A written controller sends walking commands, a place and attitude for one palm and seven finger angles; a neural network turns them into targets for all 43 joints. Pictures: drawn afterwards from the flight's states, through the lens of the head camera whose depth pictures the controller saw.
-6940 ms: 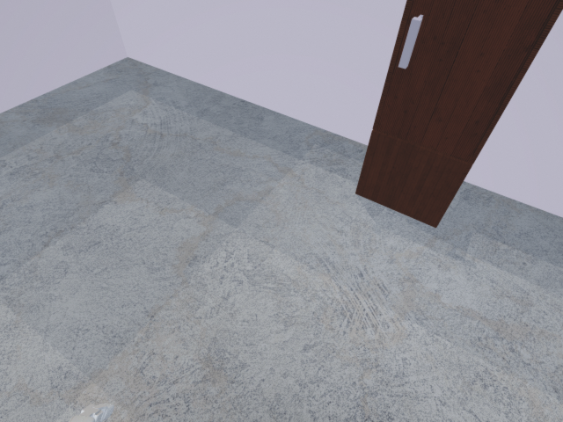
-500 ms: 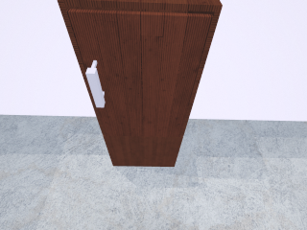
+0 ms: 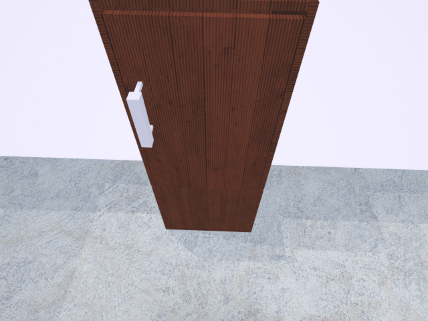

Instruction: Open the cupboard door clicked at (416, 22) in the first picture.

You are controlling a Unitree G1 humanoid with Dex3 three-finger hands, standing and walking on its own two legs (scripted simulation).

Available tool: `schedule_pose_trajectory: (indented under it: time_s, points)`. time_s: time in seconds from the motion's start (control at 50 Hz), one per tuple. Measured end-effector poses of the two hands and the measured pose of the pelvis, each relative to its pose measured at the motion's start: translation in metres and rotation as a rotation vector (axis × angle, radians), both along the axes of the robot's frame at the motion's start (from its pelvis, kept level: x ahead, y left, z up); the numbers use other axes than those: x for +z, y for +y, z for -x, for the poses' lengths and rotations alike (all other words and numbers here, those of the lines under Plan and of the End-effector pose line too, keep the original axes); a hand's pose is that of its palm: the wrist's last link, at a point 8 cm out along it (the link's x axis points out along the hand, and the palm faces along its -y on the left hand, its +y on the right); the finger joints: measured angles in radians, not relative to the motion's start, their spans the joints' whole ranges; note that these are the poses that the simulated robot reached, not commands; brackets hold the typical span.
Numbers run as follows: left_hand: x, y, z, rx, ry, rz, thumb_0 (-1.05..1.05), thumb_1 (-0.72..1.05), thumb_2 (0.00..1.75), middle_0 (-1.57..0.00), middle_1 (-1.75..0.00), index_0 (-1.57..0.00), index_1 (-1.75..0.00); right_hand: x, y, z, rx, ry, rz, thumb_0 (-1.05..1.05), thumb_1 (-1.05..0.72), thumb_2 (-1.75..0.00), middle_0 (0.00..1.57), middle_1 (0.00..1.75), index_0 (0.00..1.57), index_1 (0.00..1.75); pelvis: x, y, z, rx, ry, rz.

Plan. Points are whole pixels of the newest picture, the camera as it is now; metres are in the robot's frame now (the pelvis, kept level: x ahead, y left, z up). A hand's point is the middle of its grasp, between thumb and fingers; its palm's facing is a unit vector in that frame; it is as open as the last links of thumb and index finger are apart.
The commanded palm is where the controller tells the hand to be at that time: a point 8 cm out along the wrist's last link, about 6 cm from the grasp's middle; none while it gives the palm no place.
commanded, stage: come to a stop and stand still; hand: left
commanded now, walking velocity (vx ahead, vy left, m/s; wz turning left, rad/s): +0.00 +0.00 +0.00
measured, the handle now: (143, 115) +0.54 +0.21 +0.05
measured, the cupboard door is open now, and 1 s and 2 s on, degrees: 0 0 0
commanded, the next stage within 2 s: look again from close up in 1.26 s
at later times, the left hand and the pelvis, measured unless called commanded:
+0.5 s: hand out of the picture +0.02 +0.16 -0.15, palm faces -0.01 -0.97 -0.24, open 7.3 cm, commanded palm none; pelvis +0.00 -0.03 +0.02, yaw +0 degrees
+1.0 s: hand out of the picture +0.05 +0.14 -0.15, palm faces +0.02 -0.97 -0.23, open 7.3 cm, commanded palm none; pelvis +0.03 -0.04 +0.02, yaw +0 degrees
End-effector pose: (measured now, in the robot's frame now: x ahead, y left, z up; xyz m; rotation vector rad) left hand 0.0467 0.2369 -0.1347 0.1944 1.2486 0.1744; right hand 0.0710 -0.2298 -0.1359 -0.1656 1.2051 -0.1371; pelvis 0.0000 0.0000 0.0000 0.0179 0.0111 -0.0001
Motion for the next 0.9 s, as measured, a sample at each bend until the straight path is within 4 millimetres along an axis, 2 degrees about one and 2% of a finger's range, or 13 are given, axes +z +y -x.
schedule_pose_trajectory:
  time_s: [0.08, 0.18, 0.3, 0.42, 0.52, 0.64, 0.8, 0.9]
  points:
    - [0.01, 0.002, 0.008, -0.015, 0.008, -0.02, 0.01, 0.91, 0.9, -0.2, -0.3, -0.2, -0.3, -0.002, 0.007, 0.005, -0.009, -0.047, -0.043, 0.0, -0.91, -0.9, 0.2, 0.3, 0.2, 0.3, 0.003, 0.0, 0.003, 0.004, -0.029, -0.002]
    - [0.023, 0.0, 0.015, -0.018, -0.007, -0.048, 0.01, 0.91, 0.9, -0.2, -0.3, -0.2, -0.3, -0.005, -0.001, 0.019, -0.021, -0.046, -0.054, 0.0, -0.93, -0.9, 0.2, 0.3, 0.2, 0.3, 0.007, -0.005, 0.01, -0.001, -0.044, -0.002]
    - [0.027, -0.009, 0.026, -0.029, 0.023, -0.044, 0.01, 0.91, 0.9, -0.2, -0.3, -0.2, -0.3, -0.006, -0.011, 0.052, -0.021, 0.038, -0.058, 0.0, -0.93, -0.9, 0.2, 0.3, 0.2, 0.3, 0.011, -0.013, 0.016, 0.001, -0.027, -0.009]
    - [0.025, -0.023, 0.034, -0.022, 0.071, -0.017, 0.01, 0.91, 0.9, -0.2, -0.3, -0.2, -0.3, -0.005, -0.017, 0.091, -0.037, 0.168, -0.057, 0.0, -0.92, -0.9, 0.2, 0.3, 0.2, 0.3, 0.014, -0.021, 0.011, 0.004, -0.012, -0.009]
    - [0.021, -0.032, 0.034, -0.01, 0.098, 0.001, 0.01, 0.92, 0.9, -0.2, -0.3, -0.2, -0.3, -0.002, -0.018, 0.107, -0.048, 0.244, -0.056, 0.0, -0.91, -0.9, 0.2, 0.3, 0.2, 0.3, 0.016, -0.026, 0.003, 0.007, -0.009, -0.008]
    - [0.018, -0.039, 0.027, 0.001, 0.111, 0.01, 0.01, 0.92, 0.9, -0.2, -0.3, -0.2, -0.3, -0.001, -0.018, 0.099, -0.047, 0.263, -0.058, 0.01, -0.91, -0.9, 0.2, 0.3, 0.2, 0.3, 0.017, -0.032, -0.007, 0.009, -0.009, -0.007]
    - [0.016, -0.043, 0.017, 0.01, 0.113, 0.013, 0.01, 0.92, 0.9, -0.2, -0.3, -0.2, -0.3, -0.001, -0.019, 0.058, -0.034, 0.198, -0.058, 0.0, -0.91, -0.9, 0.2, 0.3, 0.2, 0.3, 0.017, -0.036, -0.02, 0.008, -0.009, -0.005]
    - [0.015, -0.045, 0.011, 0.019, 0.108, 0.014, 0.01, 0.92, 0.9, -0.2, -0.3, -0.2, -0.3, 0.0, -0.027, 0.035, -0.024, 0.166, -0.035, 0.01, -0.92, -0.9, 0.2, 0.3, 0.2, 0.3, 0.017, -0.037, -0.028, 0.008, -0.009, -0.004]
